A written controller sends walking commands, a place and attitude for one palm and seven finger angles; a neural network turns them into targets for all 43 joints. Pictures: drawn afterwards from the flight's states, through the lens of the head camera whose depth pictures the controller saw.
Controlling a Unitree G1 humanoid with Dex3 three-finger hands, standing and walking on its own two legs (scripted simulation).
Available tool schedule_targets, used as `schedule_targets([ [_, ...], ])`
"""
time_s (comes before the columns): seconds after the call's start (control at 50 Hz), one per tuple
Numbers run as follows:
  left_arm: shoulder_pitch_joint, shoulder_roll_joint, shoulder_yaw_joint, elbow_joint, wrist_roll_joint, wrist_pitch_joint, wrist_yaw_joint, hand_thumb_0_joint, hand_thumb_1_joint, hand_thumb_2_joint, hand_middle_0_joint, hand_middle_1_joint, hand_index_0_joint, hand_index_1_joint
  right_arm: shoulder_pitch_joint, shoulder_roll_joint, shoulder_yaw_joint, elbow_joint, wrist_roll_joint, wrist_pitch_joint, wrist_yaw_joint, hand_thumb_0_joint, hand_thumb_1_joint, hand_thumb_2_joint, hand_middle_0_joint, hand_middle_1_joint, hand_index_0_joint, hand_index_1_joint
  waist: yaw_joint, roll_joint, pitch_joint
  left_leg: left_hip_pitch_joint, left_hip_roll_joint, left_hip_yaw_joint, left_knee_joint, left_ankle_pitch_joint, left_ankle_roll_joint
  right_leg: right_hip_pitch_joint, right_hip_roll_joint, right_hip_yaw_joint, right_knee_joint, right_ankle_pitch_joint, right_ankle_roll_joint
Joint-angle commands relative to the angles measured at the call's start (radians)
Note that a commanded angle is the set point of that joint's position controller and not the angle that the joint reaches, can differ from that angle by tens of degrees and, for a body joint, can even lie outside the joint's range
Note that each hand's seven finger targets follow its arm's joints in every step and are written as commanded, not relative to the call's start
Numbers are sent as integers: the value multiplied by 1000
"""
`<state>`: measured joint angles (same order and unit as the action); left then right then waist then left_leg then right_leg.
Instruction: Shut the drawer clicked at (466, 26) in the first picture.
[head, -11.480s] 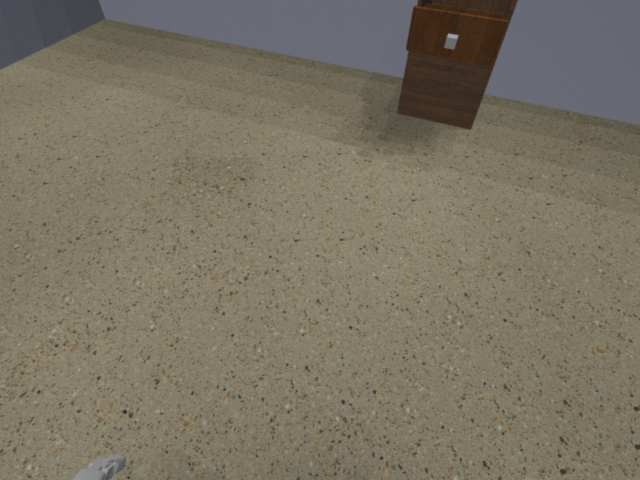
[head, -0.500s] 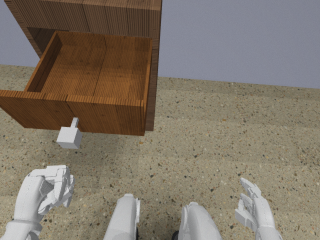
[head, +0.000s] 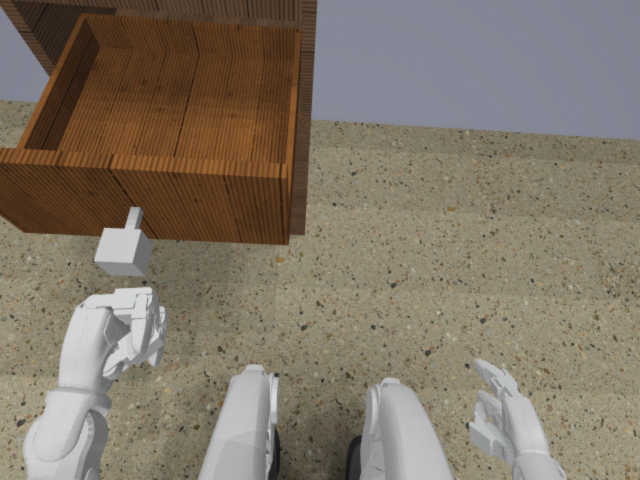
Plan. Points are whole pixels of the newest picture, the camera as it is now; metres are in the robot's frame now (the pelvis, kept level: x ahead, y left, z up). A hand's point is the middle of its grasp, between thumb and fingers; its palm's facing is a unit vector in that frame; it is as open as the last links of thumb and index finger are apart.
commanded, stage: bring the fist close to the handle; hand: left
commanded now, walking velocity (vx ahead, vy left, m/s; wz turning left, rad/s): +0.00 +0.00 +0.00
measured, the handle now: (129, 237) +0.39 +0.27 +0.00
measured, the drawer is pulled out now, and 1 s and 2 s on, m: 0.27 0.26 0.16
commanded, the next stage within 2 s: push the drawer shut in 0.56 s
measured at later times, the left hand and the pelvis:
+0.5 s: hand (162, 321) +0.29 +0.20 +0.00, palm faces +0.01 -1.00 -0.07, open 3.3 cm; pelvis +0.00 +0.00 -0.01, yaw -1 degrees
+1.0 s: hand (167, 299) +0.32 +0.21 -0.01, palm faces +0.00 -1.00 -0.06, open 3.3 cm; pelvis +0.00 -0.01 -0.02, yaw -1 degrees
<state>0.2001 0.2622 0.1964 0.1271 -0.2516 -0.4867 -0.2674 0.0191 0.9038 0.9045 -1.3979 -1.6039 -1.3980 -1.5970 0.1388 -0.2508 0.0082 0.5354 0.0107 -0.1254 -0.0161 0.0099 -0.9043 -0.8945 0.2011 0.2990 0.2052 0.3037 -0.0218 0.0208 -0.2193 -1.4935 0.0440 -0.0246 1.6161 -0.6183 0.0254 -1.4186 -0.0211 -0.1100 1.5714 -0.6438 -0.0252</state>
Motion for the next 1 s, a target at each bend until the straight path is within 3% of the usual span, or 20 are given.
schedule_targets([
  [0.0, -128, 141, 85, -175, -15, -69, 20, 0, 900, 900, -1400, -1600, -1400, -1600, 8, -169, -68, -131, -1, -38, -14, 0, -900, -900, 200, 300, 200, 300, -4, 62, -371, 323, -37, -68, -219, 134, 4, 116, 46, 50, -186, 113, -14],
  [0.04, -110, 140, 91, -150, -16, -71, 16, 0, 900, 900, -1400, -1600, -1400, -1600, 9, -170, -68, -133, -1, -31, -11, 0, -900, -900, 200, 300, 200, 300, 4, 64, -383, 326, -38, -63, -213, 151, 1, 121, 45, 52, -183, 123, -16],
  [0.12, -158, 146, 87, -126, -15, -68, 5, 0, 900, 900, -1400, -1600, -1400, -1600, 16, -177, -65, -125, -2, -20, -9, 0, -900, -900, 200, 300, 200, 300, -4, 71, -407, 319, -35, -66, -186, 188, 2, 101, 46, 49, -158, 152, -17],
  [0.22, -105, 156, 96, -186, -25, -49, 1, 0, 900, 900, -1400, -1600, -1400, -1600, 17, -178, -68, -144, 3, -2, -1, 0, -900, -900, 200, 300, 200, 300, 19, 93, -459, 369, -32, -70, -197, 237, -2, 122, 49, 48, -156, 182, -19],
  [0.3, -111, 170, 119, -168, -26, -36, 18, 0, 900, 900, -1400, -1600, -1400, -1600, 18, -171, -66, -135, 5, 12, -5, 0, -900, -900, 200, 300, 200, 300, 3, 52, -420, 312, -33, -64, -182, 215, 5, 137, 54, 53, -165, 172, -15],
  [0.42, -118, 145, 94, -165, -31, -57, 10, 0, 900, 900, -1400, -1600, -1400, -1600, 16, -166, -66, -126, 4, 9, -7, 0, -900, -900, 200, 300, 200, 300, -8, 44, -413, 290, -34, -52, -164, 213, 8, 150, 52, 65, -175, 174, -11],
  [0.44, -106, 159, 112, -163, -32, -61, 8, 0, 900, 900, -1400, -1600, -1400, -1600, 19, -167, -69, -126, 5, 10, -8, 0, -900, -900, 200, 300, 200, 300, 1, 36, -418, 287, -34, -50, -164, 219, 7, 161, 52, 65, -172, 177, -12],
  [0.46, -115, 147, 92, -183, -31, -66, 4, 0, 900, 900, -1400, -1600, -1400, -1600, 14, -168, -68, -126, 4, 7, -8, 0, -900, -900, 200, 300, 200, 300, -1, 66, -430, 305, -34, -51, -163, 233, 6, 152, 52, 64, -168, 188, -12],
  [0.52, -108, 145, 89, -170, -35, -61, -2, 0, 900, 900, -1400, -1600, -1400, -1600, 16, -167, -68, -124, 4, 7, -8, 0, -900, -900, 200, 300, 200, 300, -5, 52, -416, 299, -34, -52, -163, 231, 8, 154, 51, 64, -173, 188, -12],
  [0.56, -77, 148, 98, -158, -34, -58, -3, 0, 900, 900, -1400, -1600, -1400, -1600, 14, -164, -68, -128, 6, 10, -7, 0, -900, -900, 200, 300, 200, 300, 6, 48, -412, 290, -35, -47, -165, 237, 7, 172, 52, 68, -175, 191, -14],
  [0.6, -113, 163, 108, -156, -31, -58, 1, 0, 900, 900, -1400, -1600, -1400, -1600, 15, -165, -68, -125, 6, 12, -10, 0, -900, -900, 200, 300, 200, 300, -4, 37, -395, 274, -34, -49, -159, 215, 9, 158, 55, 67, -175, 173, -13],
  [0.64, -114, 165, 118, -163, -34, -63, 4, 0, 900, 900, -1400, -1600, -1400, -1600, 12, -162, -68, -127, 5, 13, -10, 0, -900, -900, 200, 300, 200, 300, 5, 44, -410, 274, -35, -43, -158, 215, 9, 176, 53, 75, -181, 171, -12],
  [0.74, -227, 176, 111, -129, -24, -73, 4, 0, 900, 900, -1400, -1600, -1400, -1600, 17, -167, -62, -110, 1, 10, -18, 0, -900, -900, 200, 300, 200, 300, -20, 46, -395, 257, -35, -42, -142, 187, 11, 151, 53, 83, -186, 147, -10],
  [0.92, -350, 205, 124, -89, -18, -29, -5, 0, 900, 900, -1400, -1600, -1400, -1600, 36, -185, -60, -108, 4, 22, -23, 0, -900, -900, 200, 300, 200, 300, -18, 92, -459, 336, -29, -53, -162, 234, 6, 135, 51, 63, -175, 195, -11],
  [0.98, -441, 214, 121, -54, -7, -27, 7, 0, 900, 900, -1400, -1600, -1400, -1600, 38, -186, -57, -94, 4, 26, -27, 0, -900, -900, 200, 300, 200, 300, -42, 64, -414, 285, -30, -49, -153, 174, 10, 126, 50, 74, -190, 151, -7],
])
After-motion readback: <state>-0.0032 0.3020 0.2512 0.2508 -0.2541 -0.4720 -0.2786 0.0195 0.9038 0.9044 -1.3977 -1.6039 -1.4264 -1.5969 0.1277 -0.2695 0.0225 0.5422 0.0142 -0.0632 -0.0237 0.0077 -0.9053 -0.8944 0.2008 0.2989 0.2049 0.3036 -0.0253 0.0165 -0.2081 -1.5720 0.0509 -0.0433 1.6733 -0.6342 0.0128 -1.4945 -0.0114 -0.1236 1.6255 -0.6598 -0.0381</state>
